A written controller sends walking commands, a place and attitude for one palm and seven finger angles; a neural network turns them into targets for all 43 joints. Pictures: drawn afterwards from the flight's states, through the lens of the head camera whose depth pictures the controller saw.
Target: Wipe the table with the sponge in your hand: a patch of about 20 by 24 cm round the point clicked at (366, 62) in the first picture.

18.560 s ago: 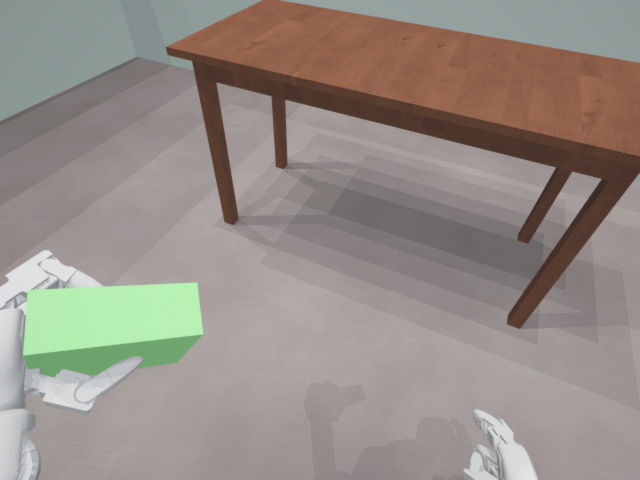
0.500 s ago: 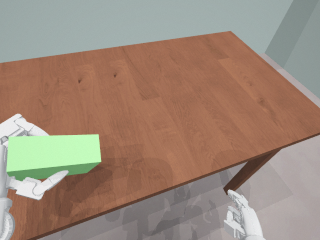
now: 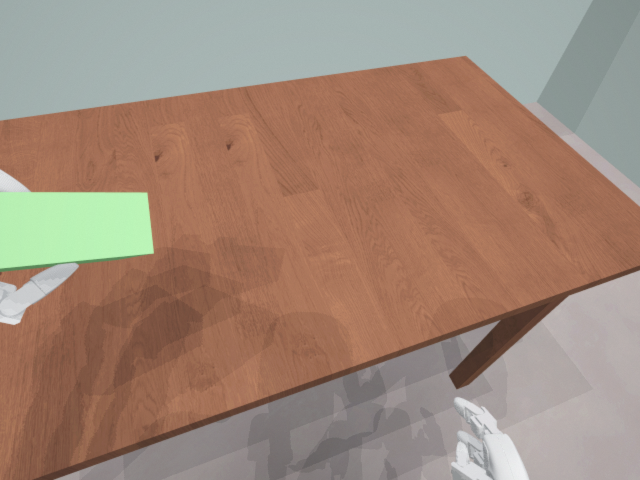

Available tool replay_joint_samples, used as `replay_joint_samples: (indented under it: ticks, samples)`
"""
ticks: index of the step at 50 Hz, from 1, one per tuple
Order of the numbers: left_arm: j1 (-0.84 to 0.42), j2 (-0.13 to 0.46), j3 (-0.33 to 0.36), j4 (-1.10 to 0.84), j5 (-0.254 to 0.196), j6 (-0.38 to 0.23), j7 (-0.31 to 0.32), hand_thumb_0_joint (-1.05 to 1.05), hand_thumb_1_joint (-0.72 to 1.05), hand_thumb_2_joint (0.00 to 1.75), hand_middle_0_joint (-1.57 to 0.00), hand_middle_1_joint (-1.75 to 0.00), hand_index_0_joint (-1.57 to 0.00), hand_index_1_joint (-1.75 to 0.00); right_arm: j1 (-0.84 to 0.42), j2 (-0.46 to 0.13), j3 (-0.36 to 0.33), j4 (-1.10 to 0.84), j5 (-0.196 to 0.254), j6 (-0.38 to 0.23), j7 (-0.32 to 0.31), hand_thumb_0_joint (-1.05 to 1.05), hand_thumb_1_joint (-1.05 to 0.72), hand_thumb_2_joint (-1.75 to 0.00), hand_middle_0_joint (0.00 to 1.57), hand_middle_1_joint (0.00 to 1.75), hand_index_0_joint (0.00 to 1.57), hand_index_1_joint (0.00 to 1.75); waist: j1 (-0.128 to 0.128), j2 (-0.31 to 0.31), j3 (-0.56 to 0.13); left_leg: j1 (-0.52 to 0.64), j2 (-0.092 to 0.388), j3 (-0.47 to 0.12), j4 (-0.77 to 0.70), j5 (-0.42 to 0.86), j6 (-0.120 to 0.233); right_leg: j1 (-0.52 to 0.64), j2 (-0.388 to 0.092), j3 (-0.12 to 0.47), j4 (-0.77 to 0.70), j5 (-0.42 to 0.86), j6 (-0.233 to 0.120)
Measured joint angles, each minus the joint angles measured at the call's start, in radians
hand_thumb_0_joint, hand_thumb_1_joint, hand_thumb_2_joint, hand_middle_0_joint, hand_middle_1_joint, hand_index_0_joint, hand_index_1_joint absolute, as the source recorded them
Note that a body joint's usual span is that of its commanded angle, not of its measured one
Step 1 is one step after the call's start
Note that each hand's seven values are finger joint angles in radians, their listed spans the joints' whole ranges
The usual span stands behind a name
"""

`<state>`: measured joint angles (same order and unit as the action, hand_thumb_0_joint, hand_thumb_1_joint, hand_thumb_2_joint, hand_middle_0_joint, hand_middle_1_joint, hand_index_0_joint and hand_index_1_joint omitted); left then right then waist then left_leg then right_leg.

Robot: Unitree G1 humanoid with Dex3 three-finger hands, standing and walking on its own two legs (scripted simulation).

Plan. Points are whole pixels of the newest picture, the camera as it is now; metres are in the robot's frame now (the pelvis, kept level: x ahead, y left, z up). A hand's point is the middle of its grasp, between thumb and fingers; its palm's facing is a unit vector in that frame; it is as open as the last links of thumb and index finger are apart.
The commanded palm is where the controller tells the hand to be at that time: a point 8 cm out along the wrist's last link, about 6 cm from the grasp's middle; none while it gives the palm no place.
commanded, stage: look again from close up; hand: left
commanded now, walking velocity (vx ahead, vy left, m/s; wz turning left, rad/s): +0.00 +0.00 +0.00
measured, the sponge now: (77, 233) +0.27 +0.25 +0.20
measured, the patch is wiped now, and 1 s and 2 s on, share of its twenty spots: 0.00 0.00 0.00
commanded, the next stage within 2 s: come to a stop and stand still in 0.12 s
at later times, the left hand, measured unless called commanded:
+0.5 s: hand (68, 319) +0.21 +0.24 +0.16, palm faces +0.34 -0.86 -0.37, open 9.4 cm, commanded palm +0.15 +0.29 +0.18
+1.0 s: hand (25, 319) +0.21 +0.28 +0.16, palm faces +0.37 -0.86 -0.35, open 9.4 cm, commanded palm +0.15 +0.31 +0.18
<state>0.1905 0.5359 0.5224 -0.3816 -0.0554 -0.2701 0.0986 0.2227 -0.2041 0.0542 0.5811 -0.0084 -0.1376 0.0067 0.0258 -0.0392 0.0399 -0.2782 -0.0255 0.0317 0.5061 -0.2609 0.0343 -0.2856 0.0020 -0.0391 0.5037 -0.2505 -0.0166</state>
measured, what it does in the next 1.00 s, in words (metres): stands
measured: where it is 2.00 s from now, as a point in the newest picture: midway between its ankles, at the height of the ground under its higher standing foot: outside the picture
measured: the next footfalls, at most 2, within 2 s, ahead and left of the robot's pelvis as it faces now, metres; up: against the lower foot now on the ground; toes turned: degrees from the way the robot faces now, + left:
none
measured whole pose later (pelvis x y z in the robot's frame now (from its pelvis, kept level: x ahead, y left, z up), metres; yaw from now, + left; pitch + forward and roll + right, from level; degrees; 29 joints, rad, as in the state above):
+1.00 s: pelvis -0.01 +0.03 +0.00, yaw +0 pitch -1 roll -1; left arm 0.40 0.36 0.35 -0.46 -0.03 -0.23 0.10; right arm 0.19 -0.19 0.02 0.57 0.00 -0.16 -0.02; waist 0.03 -0.05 0.08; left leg -0.21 -0.05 0.05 0.46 -0.23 0.08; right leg -0.20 -0.02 -0.02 0.41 -0.19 0.03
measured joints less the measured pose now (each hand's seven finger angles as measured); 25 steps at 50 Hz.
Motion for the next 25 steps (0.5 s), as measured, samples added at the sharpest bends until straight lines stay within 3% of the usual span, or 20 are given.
replay_joint_samples:
  ticks: [2, 5, 7, 10, 13, 14, 16, 19, 22, 25]
  samples:
    - [0.074, -0.04, -0.017, -0.049, -0.021, -0.012, -0.001, -0.01, -0.44, 1.03, -0.8, -1.37, -0.82, -1.36, 0.002, -0.014, -0.013, -0.013, 0.005, -0.014, 0.02, 0.02, -0.9, -0.9, 0.2, 0.3, 0.2, 0.3, -0.015, 0.008, -0.009, 0.0, 0.004, 0.009, -0.005, -0.002, -0.001, -0.003, 0.005, 0.01, -0.006, 0.003, -0.001]
    - [0.198, -0.091, -0.094, -0.103, -0.023, -0.022, -0.015, -0.01, -0.44, 1.03, -0.8, -1.37, -0.82, -1.36, 0.0, -0.033, -0.035, -0.018, 0.011, -0.021, 0.024, 0.02, -0.9, -0.9, 0.2, 0.3, 0.2, 0.3, -0.031, 0.009, -0.009, 0.011, 0.001, 0.018, -0.019, 0.0, 0.0, -0.001, 0.002, 0.018, -0.004, -0.001, 0.002]
    - [0.252, -0.099, -0.138, -0.105, -0.021, -0.023, -0.027, -0.01, -0.44, 1.03, -0.8, -1.37, -0.82, -1.36, -0.001, -0.042, -0.047, -0.016, 0.011, -0.018, 0.016, 0.02, -0.91, -0.9, 0.2, 0.3, 0.2, 0.3, -0.038, 0.007, -0.003, 0.012, -0.001, 0.012, -0.021, 0.003, -0.001, 0.001, -0.001, 0.013, -0.003, -0.004, 0.002]
    - [0.285, -0.078, -0.15, -0.083, -0.021, -0.01, -0.031, -0.01, -0.44, 1.03, -0.8, -1.37, -0.82, -1.36, -0.006, -0.05, -0.057, -0.006, 0.013, -0.006, 0.0, 0.02, -0.91, -0.9, 0.2, 0.3, 0.2, 0.3, -0.035, 0.0, 0.011, 0.008, -0.003, -0.001, -0.016, 0.005, -0.004, 0.001, -0.003, 0.0, 0.001, -0.007, -0.002]
    - [0.28, -0.064, -0.131, -0.067, -0.033, 0.005, -0.021, -0.01, -0.44, 1.03, -0.8, -1.37, -0.82, -1.36, -0.007, -0.055, -0.062, 0.002, 0.019, -0.006, -0.008, 0.02, -0.91, -0.9, 0.2, 0.3, 0.2, 0.3, -0.023, -0.003, 0.025, 0.001, -0.003, -0.014, -0.006, 0.007, -0.007, 0.003, -0.004, -0.014, 0.004, -0.006, -0.005]
    - [0.231, -0.039, -0.112, -0.059, 0.011, 0.008, -0.039, -0.01, -0.44, 1.03, -0.8, -1.37, -0.82, -1.36, 0.006, -0.052, -0.073, 0.003, 0.007, -0.023, -0.012, 0.02, -0.91, -0.9, 0.2, 0.3, 0.2, 0.3, 0.005, -0.002, 0.032, -0.008, 0.002, -0.017, 0.006, 0.005, -0.008, 0.0, 0.002, -0.017, 0.003, -0.003, -0.006]
    - [0.119, -0.004, -0.065, 0.005, 0.029, -0.032, -0.056, -0.01, -0.44, 1.03, -0.8, -1.37, -0.82, -1.36, 0.007, -0.043, -0.074, 0.025, 0.0, -0.044, -0.011, 0.02, -0.91, -0.9, 0.2, 0.3, 0.2, 0.3, 0.043, -0.004, 0.042, -0.019, 0.012, -0.017, 0.018, 0.004, -0.01, -0.004, 0.012, -0.018, -0.005, 0.008, -0.012]
    - [0.084, -0.077, -0.049, 0.014, 0.0, -0.026, -0.023, -0.01, -0.44, 1.03, -0.8, -1.37, -0.81, -1.36, -0.01, -0.033, -0.065, 0.031, 0.012, -0.06, 0.007, 0.02, -0.91, -0.9, 0.2, 0.3, 0.2, 0.3, 0.044, 0.005, 0.05, 0.012, 0.012, 0.001, -0.007, 0.015, -0.003, 0.019, 0.012, 0.001, -0.026, 0.027, -0.006]
    - [0.151, -0.169, -0.122, -0.03, 0.001, -0.014, -0.006, -0.01, -0.44, 1.03, -0.8, -1.37, -0.81, -1.36, -0.013, -0.018, -0.06, 0.011, 0.016, -0.065, 0.013, 0.02, -0.91, -0.9, 0.2, 0.3, 0.2, 0.3, 0.023, 0.022, 0.033, 0.032, 0.002, 0.016, -0.019, 0.018, 0.008, 0.029, 0.002, 0.016, -0.023, 0.026, 0.007]
    - [0.218, -0.198, -0.192, -0.044, 0.013, -0.007, -0.015, -0.01, -0.44, 1.03, -0.8, -1.37, -0.81, -1.36, -0.016, 0.007, -0.046, 0.002, 0.017, -0.054, 0.002, 0.02, -0.91, -0.9, 0.2, 0.3, 0.2, 0.3, 0.003, 0.026, 0.019, 0.041, -0.006, 0.02, -0.021, 0.016, 0.016, 0.035, -0.005, 0.021, -0.018, 0.02, 0.015]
